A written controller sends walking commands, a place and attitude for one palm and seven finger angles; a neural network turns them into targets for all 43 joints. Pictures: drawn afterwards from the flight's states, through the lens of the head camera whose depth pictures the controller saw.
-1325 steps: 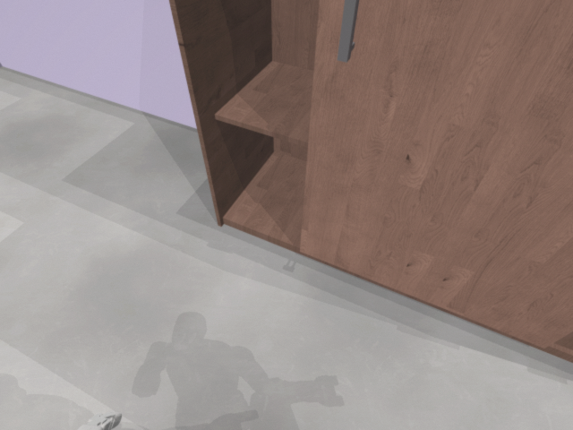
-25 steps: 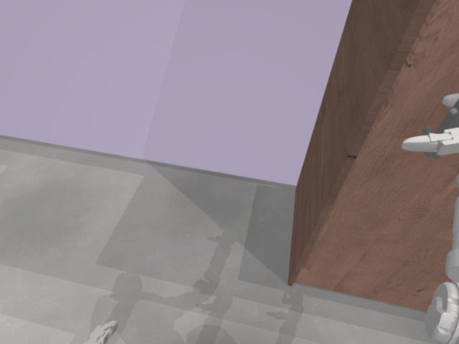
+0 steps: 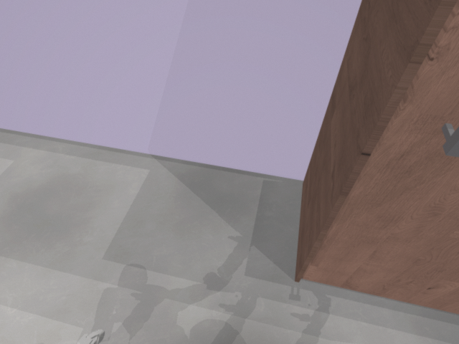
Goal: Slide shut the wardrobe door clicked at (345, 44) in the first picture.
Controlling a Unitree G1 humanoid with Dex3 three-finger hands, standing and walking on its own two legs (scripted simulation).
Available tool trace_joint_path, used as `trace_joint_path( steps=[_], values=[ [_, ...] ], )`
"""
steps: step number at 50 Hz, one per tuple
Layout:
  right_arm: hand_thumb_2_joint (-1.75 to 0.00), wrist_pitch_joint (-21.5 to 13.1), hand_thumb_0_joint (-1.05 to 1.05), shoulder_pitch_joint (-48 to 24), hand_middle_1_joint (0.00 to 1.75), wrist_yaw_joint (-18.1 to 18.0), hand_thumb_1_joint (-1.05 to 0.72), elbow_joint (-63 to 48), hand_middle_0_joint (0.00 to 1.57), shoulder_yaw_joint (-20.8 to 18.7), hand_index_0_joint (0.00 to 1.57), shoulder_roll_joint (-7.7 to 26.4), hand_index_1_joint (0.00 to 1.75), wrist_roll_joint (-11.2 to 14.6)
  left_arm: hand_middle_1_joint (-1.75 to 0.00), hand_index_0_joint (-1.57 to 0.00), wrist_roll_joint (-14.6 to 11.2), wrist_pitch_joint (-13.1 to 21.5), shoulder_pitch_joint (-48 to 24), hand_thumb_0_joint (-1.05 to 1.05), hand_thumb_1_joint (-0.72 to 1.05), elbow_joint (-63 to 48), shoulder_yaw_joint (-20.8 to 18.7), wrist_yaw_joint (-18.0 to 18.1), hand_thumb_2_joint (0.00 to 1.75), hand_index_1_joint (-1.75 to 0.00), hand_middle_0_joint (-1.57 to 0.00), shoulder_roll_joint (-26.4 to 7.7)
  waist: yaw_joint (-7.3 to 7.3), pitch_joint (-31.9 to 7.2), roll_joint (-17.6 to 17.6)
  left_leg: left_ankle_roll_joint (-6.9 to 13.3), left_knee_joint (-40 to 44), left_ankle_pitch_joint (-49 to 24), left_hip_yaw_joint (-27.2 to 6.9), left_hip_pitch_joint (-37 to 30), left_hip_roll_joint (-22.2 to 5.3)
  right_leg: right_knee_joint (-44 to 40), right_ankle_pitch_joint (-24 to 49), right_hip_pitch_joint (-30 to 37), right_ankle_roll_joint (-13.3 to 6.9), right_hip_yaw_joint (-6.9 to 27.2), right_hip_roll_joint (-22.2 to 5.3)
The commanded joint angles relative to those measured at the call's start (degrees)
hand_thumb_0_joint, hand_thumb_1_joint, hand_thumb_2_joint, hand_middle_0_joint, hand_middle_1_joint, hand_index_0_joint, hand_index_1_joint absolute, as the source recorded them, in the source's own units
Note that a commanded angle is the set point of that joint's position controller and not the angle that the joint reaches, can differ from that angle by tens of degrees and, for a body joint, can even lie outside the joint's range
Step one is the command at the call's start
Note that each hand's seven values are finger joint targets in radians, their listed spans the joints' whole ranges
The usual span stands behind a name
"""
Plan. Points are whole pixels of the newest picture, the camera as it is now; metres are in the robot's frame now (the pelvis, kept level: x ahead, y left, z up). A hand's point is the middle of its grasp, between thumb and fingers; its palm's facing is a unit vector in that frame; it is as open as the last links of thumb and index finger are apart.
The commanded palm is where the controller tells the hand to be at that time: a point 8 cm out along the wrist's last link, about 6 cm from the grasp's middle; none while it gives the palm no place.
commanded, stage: slip the hand off the handle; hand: right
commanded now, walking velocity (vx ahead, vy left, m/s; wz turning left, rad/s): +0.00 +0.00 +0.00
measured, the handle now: out of the picture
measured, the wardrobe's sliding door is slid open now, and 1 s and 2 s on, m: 0.00 0.00 0.00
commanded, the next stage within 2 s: draw the hand back to the body in 0.74 s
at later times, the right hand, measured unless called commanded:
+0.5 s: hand out of the picture +0.35 -0.38 +0.22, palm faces +0.53 +0.83 -0.17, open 14.7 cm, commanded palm +0.29 -0.41 +0.23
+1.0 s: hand out of the picture +0.29 -0.37 +0.21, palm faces +0.32 +0.95 -0.05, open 14.7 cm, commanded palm +0.24 -0.40 +0.22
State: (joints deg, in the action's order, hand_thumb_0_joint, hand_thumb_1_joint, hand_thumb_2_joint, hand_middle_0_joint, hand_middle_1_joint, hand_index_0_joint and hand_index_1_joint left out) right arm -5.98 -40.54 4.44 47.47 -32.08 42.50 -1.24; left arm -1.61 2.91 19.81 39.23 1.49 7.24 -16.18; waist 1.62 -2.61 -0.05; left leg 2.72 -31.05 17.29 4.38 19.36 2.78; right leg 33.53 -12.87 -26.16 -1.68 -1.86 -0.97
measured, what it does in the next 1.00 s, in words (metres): stands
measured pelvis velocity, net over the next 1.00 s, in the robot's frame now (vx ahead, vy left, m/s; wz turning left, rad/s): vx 0.01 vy -0.02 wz -0.03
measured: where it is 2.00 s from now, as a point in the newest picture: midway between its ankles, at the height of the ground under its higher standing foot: outside the picture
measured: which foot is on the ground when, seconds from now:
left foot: down 0.00-1.00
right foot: down 0.00-1.00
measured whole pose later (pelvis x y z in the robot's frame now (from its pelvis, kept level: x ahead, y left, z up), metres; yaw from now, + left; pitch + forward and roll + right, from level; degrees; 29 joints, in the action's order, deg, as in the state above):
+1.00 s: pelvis +0.01 -0.02 +0.01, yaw -2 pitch +0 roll +1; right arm 14.3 -15.4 19.4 15.8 -31.8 33.5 17.0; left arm -5.0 7.2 11.7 36.9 5.9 10.0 -14.2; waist -3.6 -3.2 -2.0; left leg 1.3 -27.6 17.2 5.0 10.3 1.0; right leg 30.9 -12.9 -17.9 -2.9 -1.2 1.1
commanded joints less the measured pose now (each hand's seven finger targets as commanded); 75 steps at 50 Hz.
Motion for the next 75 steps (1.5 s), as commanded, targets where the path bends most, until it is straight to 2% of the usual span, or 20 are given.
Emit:
trace_joint_path(
  steps=[1, 6, 8, 16, 19, 22, 30, 40, 43, 44, 45, 49, 52, 55, 57, 61, 68, 69, 72, 75],
  values=[
    [-0.2, -6.79, 0.0, -25.58, 1.15, 4.0, 0.55, -9.05, 0.25, -1.98, 0.25, 22.38, 1.15, 1.6, -0.3, -0.2, 0.03, 2.04, 3.06, 0.0, 0.9, -4.81, -3.5, 0.9, 0.9, -0.3, -0.2, -9.33, 1.39, -16.19, -6.9, -1.92, 5.32, -11.4, -5.89, 1.91, -2.05, -1.1, 7.79, 12.38, -1.68, 2.5, 0.32],
    [-0.2, -7.43, 0.0, -20.64, 1.15, 5.47, 0.55, -14.2, 0.25, -1.4, 0.25, 19.57, 1.15, 4.02, -0.3, -0.2, -0.18, 2.02, 2.46, 0.0, 0.9, -6.27, -3.81, 0.4, 0.9, -0.3, -0.2, -9.15, -0.3, -18.94, -9.74, -1.28, 4.45, -10.79, -5.01, 2.72, -1.38, -1.02, 9.61, 15.32, -1.62, 3.37, 0.31],
    [-0.2, -6.73, 0.0, -17.19, 1.15, 5.04, 0.55, -16.48, 0.25, -2.06, 0.25, 18.44, 1.15, 5.16, -0.3, -0.2, -0.34, 2.12, 1.68, 0.0, 0.9, -6.94, -3.66, 0.22, 0.9, -0.3, -0.2, -9.23, -0.84, -17.32, -7.95, -1.27, 4.52, -9.62, -4.36, 3.08, -1.02, -1.68, 8.92, 15.07, -1.59, 3.88, 0.16],
    [-0.2, -2.27, 0.0, -5.18, 1.15, 1.59, 0.55, -31.58, 0.25, -8.32, 0.25, 19.18, 1.15, 6.58, -0.3, -0.2, -0.19, 3.65, -2.75, 0.0, 0.9, -10.15, -3.18, -0.21, 0.9, -0.3, -0.2, -8.45, -4.05, -17.98, -8.73, -1.08, 2.94, -9.95, -3.74, 0.02, -0.89, -2.66, 9.92, 14.76, -1.29, 3.86, -0.2],
    [-0.2, -0.58, 0.0, -1.59, 1.15, 0.48, 0.55, -38.61, 0.25, -7.41, 0.25, 15.87, 1.15, 6.82, -0.3, -0.2, -0.11, 4.41, -4.71, 0.0, 0.9, -11.18, -2.77, -0.32, 0.9, -0.3, -0.2, -7.68, -4.18, -17.57, -9.65, -1.01, 2.82, -9.82, -2.76, 0.8, -0.46, -3.47, 11.81, 17.69, -0.84, 4.79, -0.63],
    [-0.2, 2.38, 0.0, 3.59, 1.15, 0.47, 0.55, -39.47, 0.25, -7.56, 0.25, 13.51, 1.15, 8.18, -0.3, -0.2, -0.36, 4.84, -6.28, 0.0, 0.9, -11.06, -2.42, 0.18, 0.9, -0.3, -0.2, -7.45, -4.18, -14.74, -6.19, -1.37, 3.54, -9.27, -2.64, 0.61, -0.61, -4.14, 9.94, 16.49, -0.85, 4.65, -0.74],
    [-0.2, 5.94, 0.0, 1.67, 1.15, 1.53, 0.55, -47.64, 0.25, -1.06, 0.25, 6.37, 1.15, 9.23, -0.3, -0.2, -0.52, 6.2, -10.03, 0.0, 0.9, -11.13, -1.21, 1.56, 0.9, -0.3, -0.2, -6.32, -2.55, -11.5, -7.08, -1.06, 4.82, -7.18, -2.3, 3.02, -0.97, -5.74, 6.53, 19.78, -0.08, 6.66, -0.72],
    [-0.2, 6.22, 0.0, 2.75, 1.15, 1.1, 0.55, -52.92, 0.25, -2.68, 0.25, 7.36, 1.15, 10.16, -0.3, -0.2, -0.11, 7.15, -12.52, 0.0, 0.9, -10.2, -0.39, 2.28, 0.9, -0.3, -0.2, -5.54, -4.01, -13.92, -9.34, -0.6, 5.53, -9.46, -2.12, -0.72, -1.23, -5.95, 9.72, 21.58, 0.71, 6.37, 0.11],
    [-0.2, 7.16, 0.0, 7.14, 1.15, 0.99, 0.55, -48.94, 0.25, -3.82, 0.25, 7.28, 1.15, 10.28, -0.3, -0.2, -0.2, 7.11, -12.61, 0.0, 0.9, -9.66, -0.28, 2.29, 0.9, -0.3, -0.2, -5.43, -4.59, -12.03, -7.29, -0.8, 5.92, -9.24, -1.84, -0.91, -1.31, -6.52, 9.31, 20.19, 0.62, 6.08, 0.14],
    [-0.2, 11.91, 0.0, 9.98, 1.15, 7.44, 0.55, -40.1, 0.25, -0.29, 0.25, 3.79, 1.15, 16.1, -0.3, -0.2, -1.72, 7.17, -13.06, 0.0, 0.9, -8.97, 0.02, 3.02, 0.9, -0.3, -0.2, -6.88, -2.97, -12.47, -5.1, -0.81, 6.91, -10.72, -1.91, -4.15, -1.7, -7.17, 8.36, 20.45, 0.61, 6.16, 0.19],
    [-0.2, 13.87, 0.0, 9.63, 1.15, 11.09, 0.55, -42.68, 0.25, -2.53, 0.25, 6.54, 1.15, 18.07, -0.3, -0.2, -2.69, 7.37, -13.92, 0.0, 0.9, -10.44, -0.04, 3.38, 0.9, -0.3, -0.2, -6.98, -4.08, -13.61, -4.69, -1.01, 7.27, -12.2, -2.41, -6.03, -1.96, -6.31, 8.88, 20.09, -0.01, 5.42, 0.34],
    [-0.2, 20.29, 0.0, 5.09, 1.15, 21.36, 0.55, -44.13, 0.25, -4.69, 0.25, 12.9, 1.15, 21.77, -0.3, -0.2, -4.01, 8.58, -16.66, 0.0, 0.9, -13.61, 1.44, 3.69, 0.9, -0.3, -0.2, -7.0, -4.91, -14.23, -7.65, -1.0, 6.81, -16.34, -2.9, -7.5, -2.08, -5.65, 12.53, 21.8, -0.51, 6.07, 1.03],
    [-0.2, 20.02, 0.0, 9.6, 1.15, 24.69, 0.55, -46.9, 0.25, -8.14, 0.25, 15.29, 1.15, 23.68, -0.3, -0.2, -3.79, 9.16, -16.61, 0.0, 0.9, -15.71, 1.71, 2.41, 0.9, -0.3, -0.2, -6.51, -5.92, -13.85, -6.9, -1.5, 6.13, -18.31, -3.8, -8.1, -2.12, -4.46, 13.88, 20.76, -0.65, 6.14, 1.02],
    [-0.2, 19.24, 0.0, 17.07, 1.15, 22.71, 0.55, -45.79, 0.25, -10.07, 0.25, 13.46, 1.15, 24.47, -0.3, -0.2, -3.85, 9.32, -16.05, 0.0, 0.9, -16.43, 1.03, 1.03, 0.9, -0.3, -0.2, -6.66, -6.29, -9.31, -4.6, -1.81, 6.91, -13.48, -4.65, -5.88, -2.28, -4.18, 9.78, 17.2, -0.4, 5.83, 0.59],
    [-0.2, 20.13, 0.0, 18.87, 1.15, 21.92, 0.55, -45.73, 0.25, -6.73, 0.25, 8.69, 1.15, 24.66, -0.3, -0.2, -4.35, 9.32, -16.02, 0.0, 0.9, -16.64, 0.85, 0.58, 0.9, -0.3, -0.2, -6.76, -5.5, -7.87, -3.97, -2.23, 6.82, -9.97, -4.19, -3.45, -2.26, -4.68, 6.72, 17.01, -0.25, 5.86, 0.24],
    [-0.2, 21.72, 0.0, 18.54, 1.15, 20.23, 0.55, -50.53, 0.25, -4.61, 0.25, 6.99, 1.15, 24.07, -0.3, -0.2, -4.56, 9.56, -16.76, 0.0, 0.9, -16.96, 0.72, 0.68, 0.9, -0.3, -0.2, -6.99, -5.03, -7.19, -5.72, -2.53, 7.39, -5.31, -4.87, -1.68, -2.26, -4.83, 3.35, 16.97, -0.21, 6.19, -0.05],
    [-0.29, 18.63, 0.0, 19.29, 1.04, 16.79, 0.37, -59.61, 0.24, -3.88, 0.24, 4.95, 1.04, 23.63, -0.3, -0.2, -3.67, 11.51, -17.81, 0.0, 0.9, -15.49, 1.32, 1.84, 0.9, -0.3, -0.2, -5.87, -5.11, -6.1, -8.01, -1.65, 8.42, -1.26, -3.97, -2.26, -1.7, -7.08, -0.85, 18.48, -0.1, 6.83, 0.0],
    [-0.31, 11.13, 0.0, 15.82, 1.02, 5.03, 0.33, -65.84, 0.24, -4.57, 0.24, 9.61, 1.02, 13.95, -0.3, -0.2, -0.05, 12.55, -15.84, 0.0, 0.9, -14.14, 0.24, -0.12, 0.9, -0.3, -0.2, -6.14, -4.53, 0.34, -9.08, -1.17, 11.82, 2.05, -5.38, 0.41, -2.36, -8.73, -5.19, 14.38, 0.87, 6.7, 0.47],
    [-0.36, 4.56, 0.0, 30.41, 0.96, -5.89, 0.22, -62.35, 0.24, 1.66, 0.24, -3.15, 0.96, 10.95, -0.3, -0.2, 0.22, 12.24, -15.52, 0.0, 0.9, -11.38, -0.43, -1.0, 0.9, -0.3, -0.2, -5.34, -3.91, 1.27, -8.13, -1.04, 11.4, 5.03, -4.27, -1.82, -2.88, -12.83, -14.93, 14.58, 1.23, 7.27, -0.53],
    [-0.41, 0.03, 0.0, 32.45, 0.89, -10.02, 0.12, -67.54, 0.24, 3.05, 0.24, -5.21, 0.89, 8.95, -0.3, -0.2, 0.54, 11.9, -15.11, 0.0, 0.9, -10.54, -1.15, -1.53, 0.9, -0.3, -0.2, -5.49, -4.02, -3.49, -6.88, -1.04, 10.92, 1.82, -4.07, -6.2, -2.44, -14.05, -12.71, 16.85, 0.73, 6.59, -0.86]
  ],
)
